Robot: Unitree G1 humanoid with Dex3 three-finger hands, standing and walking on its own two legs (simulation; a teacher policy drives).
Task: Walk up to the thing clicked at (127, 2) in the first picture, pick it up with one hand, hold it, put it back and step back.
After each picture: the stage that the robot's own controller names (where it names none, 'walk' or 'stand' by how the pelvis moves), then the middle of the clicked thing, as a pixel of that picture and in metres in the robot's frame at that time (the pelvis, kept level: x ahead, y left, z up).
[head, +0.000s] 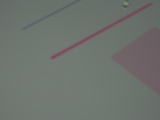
stand; (125, 4) +2.25 -0.65 -0.72
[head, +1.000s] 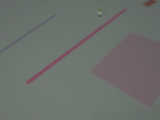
walk; (100, 13) +2.17 -0.11 -0.69
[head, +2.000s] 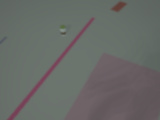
walk; (63, 30) +1.51 +0.30 -0.71
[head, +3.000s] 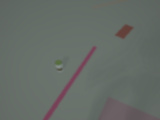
walk; (59, 66) +1.01 +0.30 -0.72
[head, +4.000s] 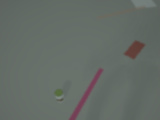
walk; (59, 95) +0.65 +0.25 -0.71
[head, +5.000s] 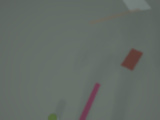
stand; out of the picture +0.41 +0.25 -0.70
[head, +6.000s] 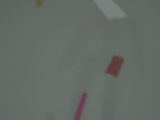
stand; out of the picture +0.35 +0.27 -0.72
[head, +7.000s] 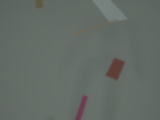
stand; out of the picture +0.33 +0.25 -0.73
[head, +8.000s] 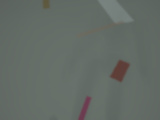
stand; out of the picture +0.34 +0.25 -0.73
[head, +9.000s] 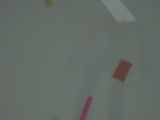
stand; out of the picture +0.34 +0.24 -0.73
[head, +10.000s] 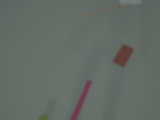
go down; out of the picture +0.37 +0.24 -0.71
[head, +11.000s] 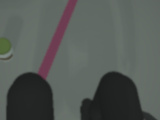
go down; (3, 50) +0.44 +0.26 -0.28
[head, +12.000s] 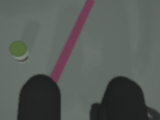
close in; (20, 52) +0.44 +0.26 -0.30
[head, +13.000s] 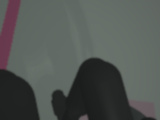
close in; out of the picture +0.43 +0.29 -0.22
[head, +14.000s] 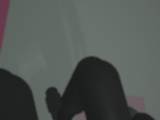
close; out of the picture +0.42 +0.30 -0.23
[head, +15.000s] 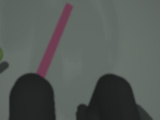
lift; out of the picture +0.36 +0.28 -0.10
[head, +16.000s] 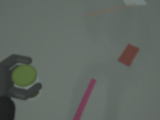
lift; (28, 83) +0.32 +0.18 +0.04
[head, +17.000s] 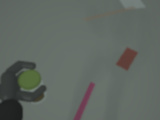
hold; (33, 87) +0.32 +0.17 +0.00
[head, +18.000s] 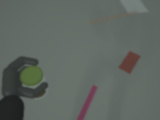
hold; (35, 83) +0.33 +0.17 +0.02
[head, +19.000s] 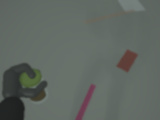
crouch; (35, 86) +0.33 +0.17 +0.00
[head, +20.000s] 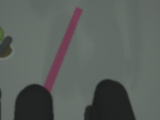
crouch; out of the picture +0.45 +0.24 -0.10
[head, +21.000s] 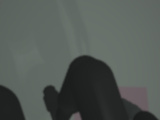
lower; out of the picture +0.43 +0.31 -0.23
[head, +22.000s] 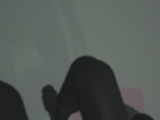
lower; out of the picture +0.43 +0.31 -0.23
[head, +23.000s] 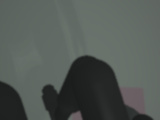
lower; out of the picture +0.43 +0.31 -0.23
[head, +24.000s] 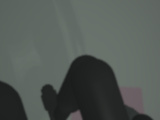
lower; out of the picture +0.43 +0.31 -0.23
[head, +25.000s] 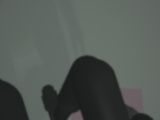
loosen; out of the picture +0.43 +0.31 -0.23
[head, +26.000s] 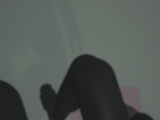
withdraw; out of the picture +0.42 +0.31 -0.23
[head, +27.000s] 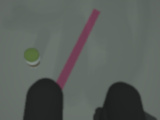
walk; (32, 58) +0.45 +0.23 -0.33
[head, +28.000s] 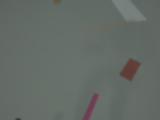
stand; out of the picture +0.37 +0.20 -0.66
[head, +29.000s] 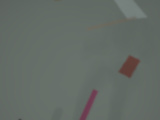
stand; out of the picture +0.39 +0.21 -0.67
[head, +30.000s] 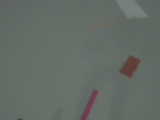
stand; out of the picture +0.38 +0.21 -0.67
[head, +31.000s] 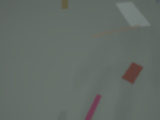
stand; out of the picture +0.41 +0.21 -0.72
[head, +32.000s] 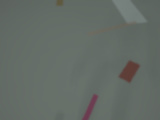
stand; out of the picture +0.37 +0.22 -0.73
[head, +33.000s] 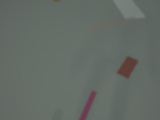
walk; out of the picture +0.37 +0.24 -0.72
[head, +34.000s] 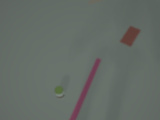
walk; (59, 92) +0.56 +0.21 -0.71
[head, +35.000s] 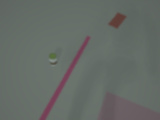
walk; (53, 59) +0.89 +0.22 -0.70
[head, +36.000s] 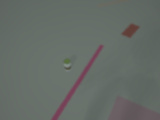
stand; (67, 64) +1.00 +0.22 -0.71
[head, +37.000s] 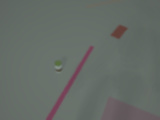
stand; (58, 66) +0.98 +0.22 -0.72
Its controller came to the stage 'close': yes
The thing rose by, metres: 0.72
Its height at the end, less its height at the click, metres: +0.00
